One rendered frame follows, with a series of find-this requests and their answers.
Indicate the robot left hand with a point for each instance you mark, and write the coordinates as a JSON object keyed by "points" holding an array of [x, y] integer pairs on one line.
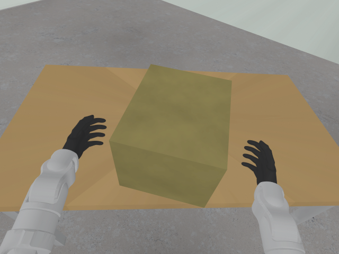
{"points": [[77, 141]]}

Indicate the carton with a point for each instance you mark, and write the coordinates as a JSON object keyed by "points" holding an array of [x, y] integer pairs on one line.
{"points": [[172, 140]]}

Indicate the left robot forearm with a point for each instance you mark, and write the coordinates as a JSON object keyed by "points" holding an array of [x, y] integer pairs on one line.
{"points": [[35, 225]]}

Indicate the robot right hand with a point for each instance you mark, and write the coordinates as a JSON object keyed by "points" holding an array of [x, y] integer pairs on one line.
{"points": [[264, 170]]}

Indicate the right robot forearm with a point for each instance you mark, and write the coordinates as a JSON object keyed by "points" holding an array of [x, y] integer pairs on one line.
{"points": [[278, 229]]}

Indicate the table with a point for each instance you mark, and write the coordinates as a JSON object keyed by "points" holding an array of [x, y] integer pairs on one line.
{"points": [[264, 107]]}

